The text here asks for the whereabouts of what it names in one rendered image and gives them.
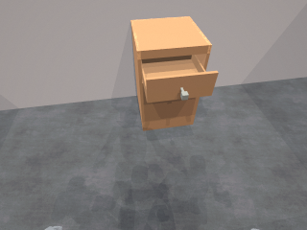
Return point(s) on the drawer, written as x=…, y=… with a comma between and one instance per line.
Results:
x=164, y=76

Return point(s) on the cabinet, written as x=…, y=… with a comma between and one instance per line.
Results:
x=165, y=38

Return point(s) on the handle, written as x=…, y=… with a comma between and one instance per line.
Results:
x=184, y=94

